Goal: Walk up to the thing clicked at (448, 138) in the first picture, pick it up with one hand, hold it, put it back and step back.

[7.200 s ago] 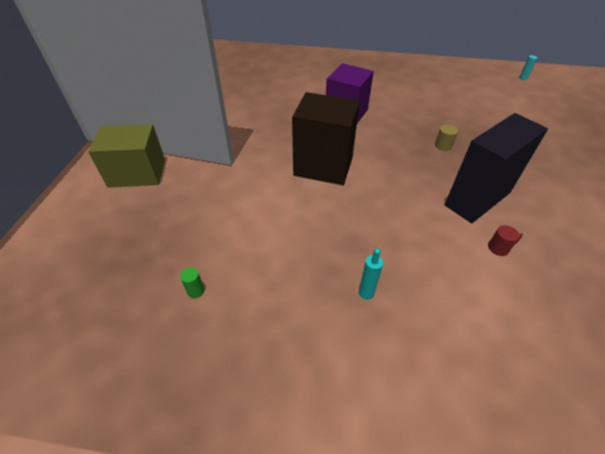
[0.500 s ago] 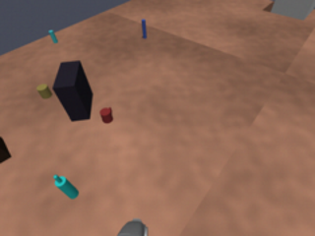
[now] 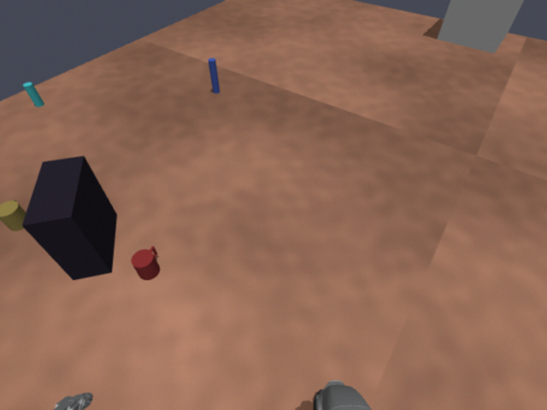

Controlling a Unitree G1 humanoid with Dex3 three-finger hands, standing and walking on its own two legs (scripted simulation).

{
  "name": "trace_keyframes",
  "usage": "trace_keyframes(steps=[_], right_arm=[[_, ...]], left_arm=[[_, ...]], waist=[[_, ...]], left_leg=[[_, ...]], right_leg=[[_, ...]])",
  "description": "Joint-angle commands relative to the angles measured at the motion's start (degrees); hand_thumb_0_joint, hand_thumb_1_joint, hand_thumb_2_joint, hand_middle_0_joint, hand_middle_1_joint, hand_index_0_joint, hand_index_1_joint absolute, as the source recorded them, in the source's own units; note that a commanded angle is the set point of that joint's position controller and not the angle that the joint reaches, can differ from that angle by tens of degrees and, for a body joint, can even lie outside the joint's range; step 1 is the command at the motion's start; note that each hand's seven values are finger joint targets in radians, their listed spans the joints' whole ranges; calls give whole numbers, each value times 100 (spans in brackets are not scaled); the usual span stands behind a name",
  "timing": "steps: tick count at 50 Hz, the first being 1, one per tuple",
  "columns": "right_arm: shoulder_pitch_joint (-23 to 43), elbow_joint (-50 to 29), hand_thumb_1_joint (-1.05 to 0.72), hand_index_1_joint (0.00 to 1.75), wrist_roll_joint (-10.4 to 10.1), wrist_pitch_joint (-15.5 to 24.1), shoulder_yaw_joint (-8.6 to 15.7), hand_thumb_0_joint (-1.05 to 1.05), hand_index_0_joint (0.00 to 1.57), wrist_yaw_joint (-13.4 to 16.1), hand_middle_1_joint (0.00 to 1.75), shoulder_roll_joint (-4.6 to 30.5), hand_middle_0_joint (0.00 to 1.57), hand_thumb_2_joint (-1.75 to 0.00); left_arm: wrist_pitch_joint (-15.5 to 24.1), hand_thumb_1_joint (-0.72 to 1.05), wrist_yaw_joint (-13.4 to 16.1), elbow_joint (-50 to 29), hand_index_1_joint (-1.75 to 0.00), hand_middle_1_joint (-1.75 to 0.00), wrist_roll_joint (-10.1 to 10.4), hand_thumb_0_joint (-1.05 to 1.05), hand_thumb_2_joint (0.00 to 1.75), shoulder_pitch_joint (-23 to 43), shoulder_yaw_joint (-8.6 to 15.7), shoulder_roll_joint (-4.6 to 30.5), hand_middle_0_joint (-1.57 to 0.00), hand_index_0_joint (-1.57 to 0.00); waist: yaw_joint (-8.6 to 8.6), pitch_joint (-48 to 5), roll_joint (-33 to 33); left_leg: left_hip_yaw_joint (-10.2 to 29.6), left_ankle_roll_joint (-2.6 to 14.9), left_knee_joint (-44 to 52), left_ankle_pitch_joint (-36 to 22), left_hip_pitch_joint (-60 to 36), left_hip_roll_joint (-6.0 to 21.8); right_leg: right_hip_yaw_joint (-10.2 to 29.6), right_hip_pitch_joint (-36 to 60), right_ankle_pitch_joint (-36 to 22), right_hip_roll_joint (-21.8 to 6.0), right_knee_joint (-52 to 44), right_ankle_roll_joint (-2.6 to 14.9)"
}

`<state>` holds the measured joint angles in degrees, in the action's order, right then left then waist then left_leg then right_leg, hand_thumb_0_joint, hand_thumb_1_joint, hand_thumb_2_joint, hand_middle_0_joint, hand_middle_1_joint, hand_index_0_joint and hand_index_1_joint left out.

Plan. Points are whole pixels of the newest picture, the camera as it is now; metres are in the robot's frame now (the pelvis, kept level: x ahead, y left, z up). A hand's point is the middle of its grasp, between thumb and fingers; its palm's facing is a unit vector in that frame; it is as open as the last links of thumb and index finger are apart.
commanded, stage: walk up
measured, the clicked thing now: (14, 213) +1.10 +1.18 -0.71
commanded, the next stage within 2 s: none
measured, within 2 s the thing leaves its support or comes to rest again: neither
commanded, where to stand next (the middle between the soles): +1.00 +0.07 m, yaw +1 degrees
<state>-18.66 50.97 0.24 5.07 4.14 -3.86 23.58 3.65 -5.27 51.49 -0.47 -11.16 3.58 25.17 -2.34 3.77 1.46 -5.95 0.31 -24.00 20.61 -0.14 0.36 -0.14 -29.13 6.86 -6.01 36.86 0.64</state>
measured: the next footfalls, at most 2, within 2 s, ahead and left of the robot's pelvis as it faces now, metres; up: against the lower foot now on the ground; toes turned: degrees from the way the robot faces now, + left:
right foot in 0.08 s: +0.23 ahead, -0.14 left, +0.00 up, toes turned -4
left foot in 0.54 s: +0.42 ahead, +0.14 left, +0.00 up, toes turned +8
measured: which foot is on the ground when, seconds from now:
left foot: down 0.00-0.10, up 0.12-0.52, down 0.54-1.00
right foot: up 0.00-0.06, down 0.08-0.58, up 0.60-1.00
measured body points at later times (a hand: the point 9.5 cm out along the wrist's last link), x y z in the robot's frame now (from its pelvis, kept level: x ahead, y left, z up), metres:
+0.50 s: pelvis +0.25 +0.00 +0.00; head +0.26 +0.01 +0.45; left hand +0.24 +0.33 -0.12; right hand +0.37 -0.32 -0.10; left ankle +0.38 +0.14 -0.72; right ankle +0.19 -0.14 -0.73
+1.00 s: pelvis +0.46 +0.04 +0.00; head +0.48 +0.03 +0.45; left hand +0.55 +0.36 -0.11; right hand +0.49 -0.28 -0.11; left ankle +0.38 +0.13 -0.73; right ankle +0.62 -0.10 -0.71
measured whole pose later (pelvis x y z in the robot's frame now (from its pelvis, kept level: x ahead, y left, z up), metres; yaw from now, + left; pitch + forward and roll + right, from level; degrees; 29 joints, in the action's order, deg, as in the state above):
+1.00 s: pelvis +0.46 +0.04 +0.00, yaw +1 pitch -3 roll +2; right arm -21.3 49.8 0.4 4.7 3.4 -2.7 22.6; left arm 1.7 -4.8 51.9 -0.6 -12.8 3.1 23.9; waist -2.1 4.9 1.8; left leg -7.7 1.5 -22.5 19.9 -0.4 -1.0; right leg -0.7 -28.2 5.1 -5.2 35.8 1.2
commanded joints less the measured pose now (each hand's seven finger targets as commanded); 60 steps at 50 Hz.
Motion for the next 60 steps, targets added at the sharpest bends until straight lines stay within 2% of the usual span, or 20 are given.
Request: trace_keyframes(steps=[1,4,5,6,12,17,24,26,27,29,30,33,36,40,48,51,53,55,56,60], right_arm=[[530,-640,-90,30,-30,123,380,0,20,108,30,1443,20,-90],[-15,-633,-90,30,2,95,178,0,20,111,30,911,20,-90],[-411,-684,-90,30,-28,71,86,0,20,108,30,672,20,-90],[-235,-592,-90,30,-14,26,220,0,20,180,30,1264,20,-90],[-321,-189,-90,30,-75,-124,200,0,20,98,30,1074,20,-90],[408,-438,-90,30,53,-185,243,0,20,-47,30,996,20,-90],[992,-552,-90,30,92,-63,298,0,20,-148,30,950,20,-90],[267,-309,-90,30,119,-35,393,0,20,-97,30,1144,20,-90],[-570,-77,-90,30,197,10,492,0,20,-23,30,1403,20,-90],[-836,-259,-90,30,145,72,662,0,20,110,30,2062,20,-90],[-547,-321,-90,30,-18,43,678,0,20,104,30,2035,20,-90],[94,-482,-90,30,-53,69,375,0,20,201,30,1438,20,-90],[158,-487,-90,30,-63,147,317,0,20,209,30,1317,20,-90],[46,-575,-90,30,-27,187,343,0,20,217,30,1346,20,-90],[-97,-640,-90,30,1,101,356,0,20,225,30,1374,20,-90],[-123,-708,-90,30,17,41,362,0,20,276,30,1391,20,-90],[-334,-753,-90,30,11,36,224,0,20,267,30,1056,20,-90],[-791,-746,-90,30,-30,2,89,0,20,240,30,829,20,-90],[-571,-593,-90,30,12,-63,213,0,20,318,30,1317,20,-90],[-557,-295,-90,30,-95,-144,172,0,20,245,30,1050,20,-90]], left_arm=[[127,90,65,-189,-30,-30,3,0,90,-279,346,876,-20,-20],[218,90,202,23,-30,-30,-60,0,90,-1403,613,1457,-20,-20],[278,90,258,-88,-30,-30,-58,0,90,-1605,674,1885,-20,-20],[267,90,275,-127,-30,-30,64,0,90,-1410,630,2007,-20,-20],[320,90,359,-361,-30,-30,103,0,90,-289,369,1222,-20,-20],[386,90,342,-525,-30,-30,19,0,90,-506,402,1315,-20,-20],[322,90,327,-458,-30,-30,7,0,90,-726,435,1469,-20,-20],[277,90,346,-516,-30,-30,-22,0,90,-590,385,1435,-20,-20],[252,90,370,-543,-30,-30,-22,0,90,-696,284,1170,-20,-20],[173,90,400,-520,-30,-30,121,0,90,-1242,160,795,-20,-20],[127,90,474,-415,-30,-30,33,0,90,-1049,229,1280,-20,-20],[137,90,384,-229,-30,-30,135,0,90,-952,175,1144,-20,-20],[4,90,290,-100,-30,-30,127,0,90,-1207,187,998,-20,-20],[-41,90,193,-307,-30,-30,48,0,90,-692,174,904,-20,-20],[25,90,90,-590,-30,-30,16,0,90,362,149,643,-20,-20],[71,90,148,-438,-30,-30,7,0,90,2,222,747,-20,-20],[182,90,269,-152,-30,-30,-20,0,90,-1015,384,1123,-20,-20],[227,90,367,-256,-30,-30,-25,0,90,-1444,556,1818,-20,-20],[185,90,380,-251,-30,-30,88,0,90,-1227,549,1808,-20,-20],[196,90,452,-419,-30,-30,156,0,90,-598,335,1175,-20,-20]], waist=[[457,-116,-744],[1040,-898,1024],[899,-981,1832],[907,-826,1387],[195,-72,743],[380,153,476],[499,-42,360],[49,-342,-158],[-345,-831,-813],[-326,-1003,-2030],[-285,-925,-1436],[92,-195,-674],[254,-52,-955],[149,175,-942],[-16,247,-767],[182,-110,-536],[656,-945,440],[749,-1226,1566],[738,-935,1135],[268,-121,567]], left_leg=[[661,944,315,-1117,1708,1265],[36,497,-3014,-1440,2577,373],[213,262,-4323,752,3463,-287],[681,223,-4877,984,3819,-161],[1094,203,-3816,-518,2729,301],[875,-111,-2288,-916,3140,438],[339,132,-834,-1398,2115,484],[271,282,-681,-1135,973,311],[539,488,-599,-669,-128,320],[4380,1190,915,947,-1211,2286],[4512,1538,910,879,-942,2491],[2042,815,809,-1398,527,1638],[1226,625,1009,-1892,1036,1285],[998,1022,1222,-1941,614,1416],[542,916,815,-2781,599,1330],[747,944,132,-2591,598,1455],[335,660,-1940,-2336,1075,862],[275,262,-3902,920,3229,-258],[643,279,-4310,1009,3388,54],[1059,208,-3832,-114,2796,374]], right_leg=[[-383,1908,-459,189,-209,100],[394,3769,1487,-119,-984,449],[2948,4081,2028,-1630,-1880,895],[4099,3927,2069,-2045,-2343,1317],[755,1721,172,-713,-2321,879],[385,1786,930,-875,-2666,1157],[155,1973,487,-987,-1977,965],[10,1598,-120,-845,-949,817],[-283,1159,-571,-467,607,636],[-311,-1089,2346,942,2966,258],[263,-1125,2323,489,3377,318],[712,-381,1260,153,2867,239],[469,35,721,180,2492,45],[308,-515,366,39,1645,-74],[-243,348,-356,95,-362,80],[-200,1228,4,217,-610,186],[16,2927,245,223,-1092,374],[3445,4305,984,-1799,-1907,1148],[3728,3842,1099,-1930,-1989,1448],[1327,2183,-550,-867,-2078,635]])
